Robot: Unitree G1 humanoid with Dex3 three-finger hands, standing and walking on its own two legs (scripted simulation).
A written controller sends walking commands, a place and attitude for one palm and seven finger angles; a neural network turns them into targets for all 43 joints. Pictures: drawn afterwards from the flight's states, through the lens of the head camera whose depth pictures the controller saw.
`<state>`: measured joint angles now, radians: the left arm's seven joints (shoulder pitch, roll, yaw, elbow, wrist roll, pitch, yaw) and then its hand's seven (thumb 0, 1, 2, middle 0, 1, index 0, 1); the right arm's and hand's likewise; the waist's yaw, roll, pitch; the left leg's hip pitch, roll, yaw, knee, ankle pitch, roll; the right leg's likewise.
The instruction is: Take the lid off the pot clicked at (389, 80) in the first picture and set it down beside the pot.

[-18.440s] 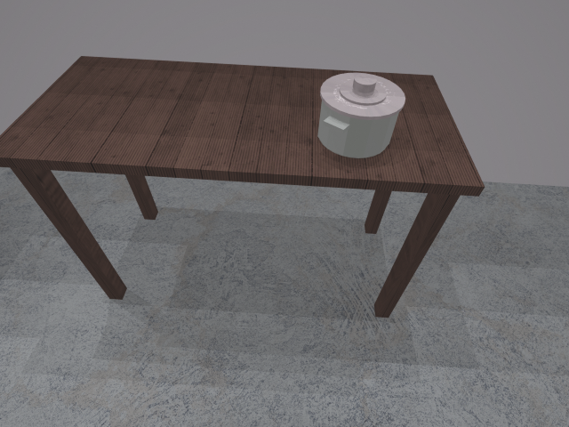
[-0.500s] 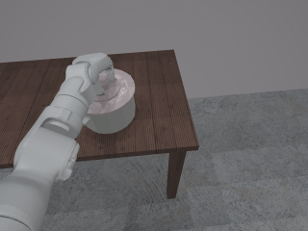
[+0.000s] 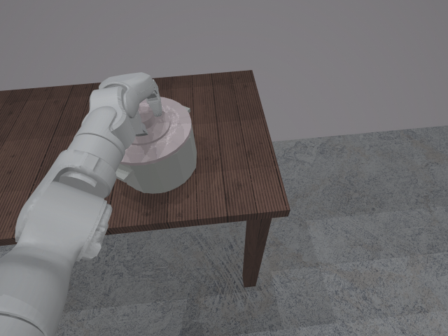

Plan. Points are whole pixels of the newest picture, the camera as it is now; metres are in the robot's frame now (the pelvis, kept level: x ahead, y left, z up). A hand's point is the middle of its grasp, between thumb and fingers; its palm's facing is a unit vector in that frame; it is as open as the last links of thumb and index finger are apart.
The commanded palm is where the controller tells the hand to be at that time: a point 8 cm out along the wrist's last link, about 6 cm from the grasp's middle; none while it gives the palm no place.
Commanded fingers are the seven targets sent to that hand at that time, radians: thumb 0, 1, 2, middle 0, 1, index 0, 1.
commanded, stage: lift the lid straight up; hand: left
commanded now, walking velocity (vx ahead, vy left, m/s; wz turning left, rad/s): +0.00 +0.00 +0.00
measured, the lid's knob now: (141, 117) +0.51 +0.13 +0.11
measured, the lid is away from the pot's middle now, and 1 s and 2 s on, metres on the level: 0.01 0.01 0.03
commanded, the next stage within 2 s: move the lid sideways beside the pot in 1.72 s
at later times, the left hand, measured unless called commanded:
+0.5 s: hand (131, 100) +0.48 +0.13 +0.17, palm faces -0.32 -0.07 -0.95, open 7.8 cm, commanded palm +0.47 +0.13 +0.25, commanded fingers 0.00 0.65 0.93 -0.80 -1.09 -0.83 -1.06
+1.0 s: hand (123, 81) +0.49 +0.13 +0.21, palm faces -0.31 -0.08 -0.95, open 7.8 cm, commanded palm +0.49 +0.13 +0.29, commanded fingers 0.00 0.65 0.93 -0.80 -1.09 -0.83 -1.06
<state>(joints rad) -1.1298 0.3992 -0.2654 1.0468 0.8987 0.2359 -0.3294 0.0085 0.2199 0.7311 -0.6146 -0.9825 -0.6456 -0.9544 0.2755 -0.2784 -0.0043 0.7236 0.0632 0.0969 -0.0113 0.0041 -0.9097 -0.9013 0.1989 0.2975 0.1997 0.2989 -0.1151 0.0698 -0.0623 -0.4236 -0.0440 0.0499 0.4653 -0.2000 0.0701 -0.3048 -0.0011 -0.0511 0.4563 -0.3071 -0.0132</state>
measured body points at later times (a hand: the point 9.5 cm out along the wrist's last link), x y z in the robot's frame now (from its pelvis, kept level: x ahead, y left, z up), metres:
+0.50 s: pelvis +0.00 +0.00 +0.00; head +0.03 -0.03 +0.45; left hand +0.49 +0.13 +0.23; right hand +0.08 -0.26 -0.14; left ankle +0.01 +0.08 -0.74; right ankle -0.06 -0.11 -0.74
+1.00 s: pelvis +0.00 +0.00 +0.00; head +0.04 -0.02 +0.45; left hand +0.50 +0.13 +0.26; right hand +0.07 -0.26 -0.13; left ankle +0.01 +0.08 -0.74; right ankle -0.06 -0.11 -0.74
